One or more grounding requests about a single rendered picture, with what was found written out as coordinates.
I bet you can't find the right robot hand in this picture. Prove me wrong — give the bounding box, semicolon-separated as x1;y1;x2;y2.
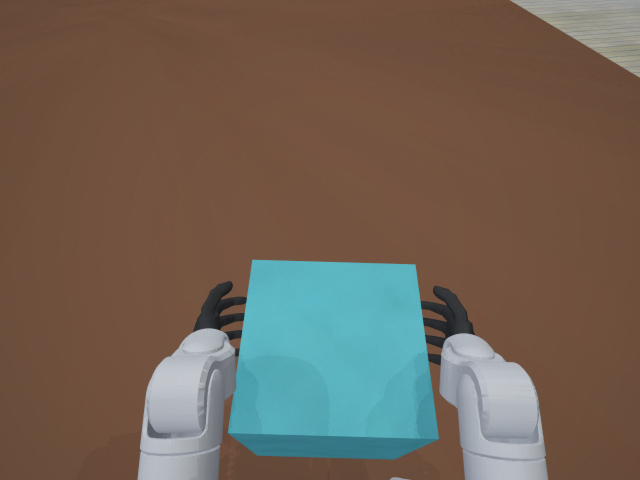
420;286;475;365

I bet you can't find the robot right forearm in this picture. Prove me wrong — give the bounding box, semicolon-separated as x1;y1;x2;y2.
439;333;548;480

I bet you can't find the left robot hand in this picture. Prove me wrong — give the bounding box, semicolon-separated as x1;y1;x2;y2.
193;281;247;357

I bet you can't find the carton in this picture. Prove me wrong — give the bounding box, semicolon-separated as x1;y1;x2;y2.
228;260;439;460

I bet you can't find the robot left forearm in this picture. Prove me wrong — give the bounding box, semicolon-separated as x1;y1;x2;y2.
137;328;236;480

